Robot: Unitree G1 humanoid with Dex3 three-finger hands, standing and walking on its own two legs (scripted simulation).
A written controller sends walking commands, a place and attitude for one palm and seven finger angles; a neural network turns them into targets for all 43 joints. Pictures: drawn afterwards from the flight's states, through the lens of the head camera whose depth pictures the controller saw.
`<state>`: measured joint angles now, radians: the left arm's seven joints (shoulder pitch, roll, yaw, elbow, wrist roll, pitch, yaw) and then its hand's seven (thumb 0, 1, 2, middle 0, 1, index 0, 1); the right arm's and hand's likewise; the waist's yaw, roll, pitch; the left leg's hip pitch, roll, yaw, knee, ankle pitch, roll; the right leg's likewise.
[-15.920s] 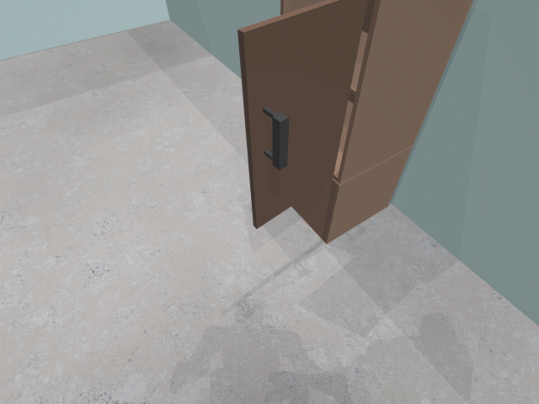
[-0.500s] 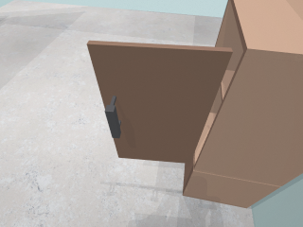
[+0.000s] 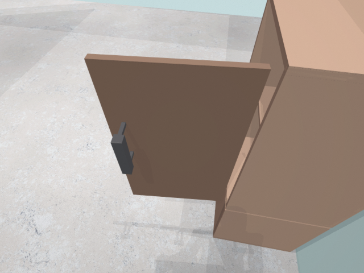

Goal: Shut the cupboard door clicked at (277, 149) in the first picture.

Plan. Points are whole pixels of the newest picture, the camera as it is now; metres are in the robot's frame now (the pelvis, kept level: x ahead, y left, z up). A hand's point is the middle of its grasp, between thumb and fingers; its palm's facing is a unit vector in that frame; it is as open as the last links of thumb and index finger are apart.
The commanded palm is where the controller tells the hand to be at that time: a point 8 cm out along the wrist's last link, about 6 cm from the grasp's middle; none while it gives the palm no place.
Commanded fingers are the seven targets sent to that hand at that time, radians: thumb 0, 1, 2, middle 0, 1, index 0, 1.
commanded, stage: come to a stop and stand still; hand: left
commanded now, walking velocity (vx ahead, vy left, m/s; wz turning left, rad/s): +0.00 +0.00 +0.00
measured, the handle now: (125, 148) +0.40 +0.17 +0.01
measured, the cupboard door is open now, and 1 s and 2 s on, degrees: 96 96 96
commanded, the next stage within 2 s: look again from close up in 0.42 s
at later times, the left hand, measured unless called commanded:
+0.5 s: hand out of the picture +0.00 +0.15 -0.18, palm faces +0.02 -0.98 -0.18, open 7.4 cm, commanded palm none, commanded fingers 0.00 0.90 0.90 -0.20 -0.30 -0.20 -0.30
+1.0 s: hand out of the picture -0.02 +0.14 -0.17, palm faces +0.04 -0.98 -0.17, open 7.4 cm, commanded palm none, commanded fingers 0.00 0.90 0.90 -0.20 -0.30 -0.20 -0.30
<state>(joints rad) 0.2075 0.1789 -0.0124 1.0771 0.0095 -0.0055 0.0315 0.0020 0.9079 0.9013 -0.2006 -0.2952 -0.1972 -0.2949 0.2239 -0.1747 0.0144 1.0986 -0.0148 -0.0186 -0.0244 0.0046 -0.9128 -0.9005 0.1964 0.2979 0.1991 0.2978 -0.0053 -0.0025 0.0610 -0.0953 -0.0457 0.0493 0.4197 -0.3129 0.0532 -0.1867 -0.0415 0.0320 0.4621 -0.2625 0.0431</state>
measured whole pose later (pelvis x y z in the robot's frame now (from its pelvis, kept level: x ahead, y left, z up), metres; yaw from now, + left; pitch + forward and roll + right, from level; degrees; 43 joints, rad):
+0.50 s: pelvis +0.01 -0.02 +0.00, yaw +0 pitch -1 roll +0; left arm 0.27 0.15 -0.01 1.11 0.01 -0.01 0.04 0.00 0.91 0.90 -0.20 -0.30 -0.20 -0.29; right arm 0.26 -0.15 0.01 1.13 -0.01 -0.02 -0.03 0.00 -0.91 -0.90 0.20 0.30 0.20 0.30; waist 0.01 -0.01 0.05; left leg -0.07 -0.02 0.04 0.40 -0.31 0.03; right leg -0.16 -0.02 0.02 0.44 -0.26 0.02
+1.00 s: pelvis -0.01 -0.02 +0.00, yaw +0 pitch -2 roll +0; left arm 0.30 0.13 -0.01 1.11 0.01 -0.01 0.04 0.00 0.91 0.90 -0.20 -0.30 -0.20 -0.29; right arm 0.30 -0.11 0.01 1.14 -0.01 -0.02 -0.03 0.00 -0.91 -0.90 0.20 0.30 0.20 0.30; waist 0.01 -0.01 0.05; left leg -0.08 -0.02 0.04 0.40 -0.29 0.02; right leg -0.17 -0.01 0.02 0.44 -0.24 0.01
